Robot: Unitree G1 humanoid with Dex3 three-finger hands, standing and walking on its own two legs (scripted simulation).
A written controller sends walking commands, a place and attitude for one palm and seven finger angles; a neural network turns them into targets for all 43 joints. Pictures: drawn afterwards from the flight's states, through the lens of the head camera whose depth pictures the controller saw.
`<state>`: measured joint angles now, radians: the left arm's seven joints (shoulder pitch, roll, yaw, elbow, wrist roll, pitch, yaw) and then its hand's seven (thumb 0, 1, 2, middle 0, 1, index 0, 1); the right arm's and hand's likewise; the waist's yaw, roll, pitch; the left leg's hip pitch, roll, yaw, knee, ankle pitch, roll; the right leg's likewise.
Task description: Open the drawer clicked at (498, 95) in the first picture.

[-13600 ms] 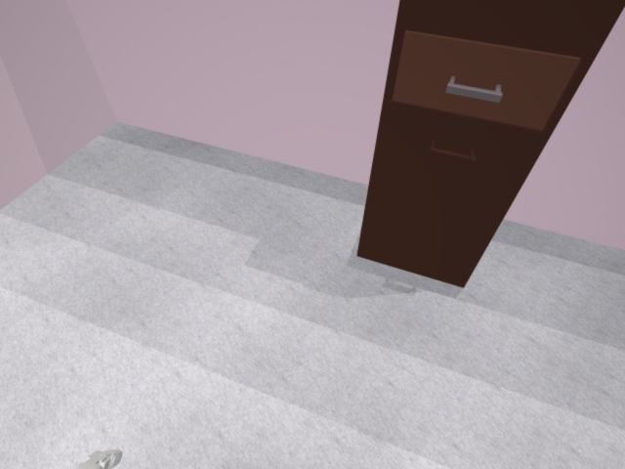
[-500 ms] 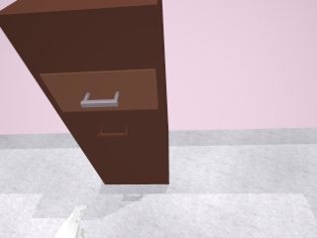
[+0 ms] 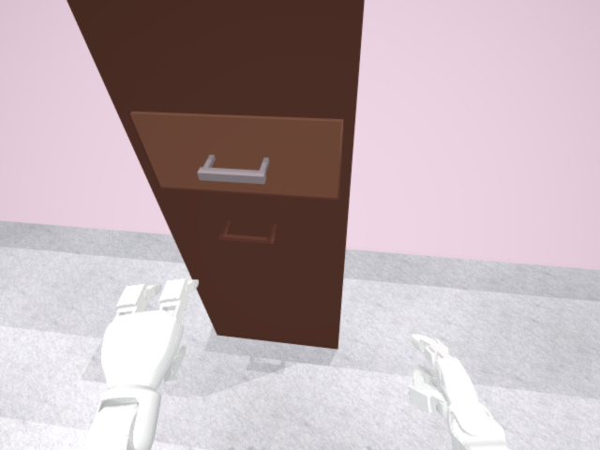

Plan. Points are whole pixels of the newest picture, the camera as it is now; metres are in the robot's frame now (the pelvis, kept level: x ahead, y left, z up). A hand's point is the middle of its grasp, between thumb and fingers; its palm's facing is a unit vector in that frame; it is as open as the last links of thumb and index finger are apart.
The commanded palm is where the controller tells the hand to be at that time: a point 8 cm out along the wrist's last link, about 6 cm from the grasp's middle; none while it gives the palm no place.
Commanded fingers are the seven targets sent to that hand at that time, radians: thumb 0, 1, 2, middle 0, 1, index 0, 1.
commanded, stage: raise the hand with hooked fingers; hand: left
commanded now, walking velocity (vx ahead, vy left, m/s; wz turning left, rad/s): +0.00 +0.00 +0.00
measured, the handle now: (234, 168) +0.57 +0.23 +0.06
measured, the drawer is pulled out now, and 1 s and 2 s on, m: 0.00 0.00 0.00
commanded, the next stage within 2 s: move the hooked fingers above the handle in 1.24 s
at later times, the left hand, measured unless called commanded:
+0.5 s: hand (156, 268) +0.29 +0.24 +0.11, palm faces +0.14 -0.10 -0.99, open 12.9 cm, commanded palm +0.26 +0.24 +0.17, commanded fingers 0.00 -0.48 0.31 -0.30 -1.18 -0.30 -1.18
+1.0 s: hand (137, 208) +0.33 +0.26 +0.17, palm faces +0.07 -0.06 -1.00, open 13.9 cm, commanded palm +0.29 +0.26 +0.23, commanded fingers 0.00 -0.50 0.30 -0.30 -1.20 -0.30 -1.20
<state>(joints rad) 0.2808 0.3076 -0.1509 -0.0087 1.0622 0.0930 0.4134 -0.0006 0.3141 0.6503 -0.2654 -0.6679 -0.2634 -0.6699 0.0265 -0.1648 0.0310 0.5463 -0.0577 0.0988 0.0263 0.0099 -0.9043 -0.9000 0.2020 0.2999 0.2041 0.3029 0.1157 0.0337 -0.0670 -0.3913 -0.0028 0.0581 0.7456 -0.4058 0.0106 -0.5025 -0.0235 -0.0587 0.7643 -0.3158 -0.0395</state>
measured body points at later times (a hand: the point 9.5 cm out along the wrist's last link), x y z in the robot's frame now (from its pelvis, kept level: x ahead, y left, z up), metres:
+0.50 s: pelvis +0.01 +0.02 +0.03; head +0.02 -0.02 +0.47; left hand +0.28 +0.24 +0.16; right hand +0.21 -0.22 -0.08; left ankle -0.01 +0.11 -0.71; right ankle +0.05 -0.09 -0.71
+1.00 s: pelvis +0.02 +0.01 +0.03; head +0.03 -0.03 +0.48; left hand +0.32 +0.26 +0.23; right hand +0.22 -0.19 -0.08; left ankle -0.01 +0.11 -0.71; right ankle +0.05 -0.10 -0.71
